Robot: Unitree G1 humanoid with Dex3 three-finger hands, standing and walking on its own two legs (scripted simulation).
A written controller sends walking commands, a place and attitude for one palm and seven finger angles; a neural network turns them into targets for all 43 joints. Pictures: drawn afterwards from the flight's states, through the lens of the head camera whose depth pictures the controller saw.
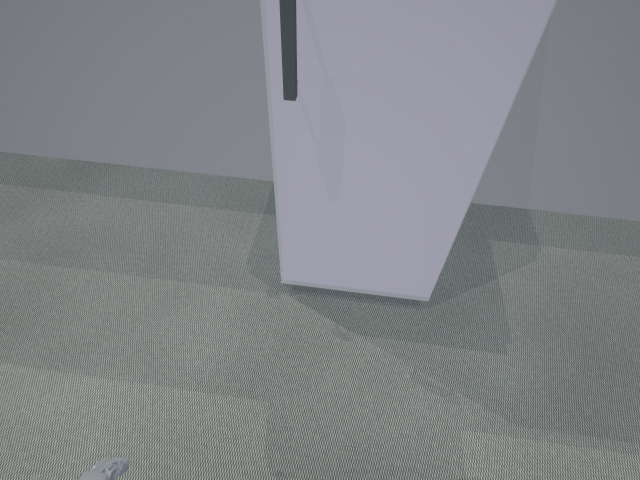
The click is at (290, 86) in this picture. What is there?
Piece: fridge door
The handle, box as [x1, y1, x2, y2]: [279, 0, 296, 100]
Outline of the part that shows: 279,0 283,96 284,99 295,100 295,0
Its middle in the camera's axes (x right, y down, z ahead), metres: -0.06 -0.40 +0.75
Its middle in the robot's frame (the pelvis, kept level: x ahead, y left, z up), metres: +0.85 +0.11 +0.19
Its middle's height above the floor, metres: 0.96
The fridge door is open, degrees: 0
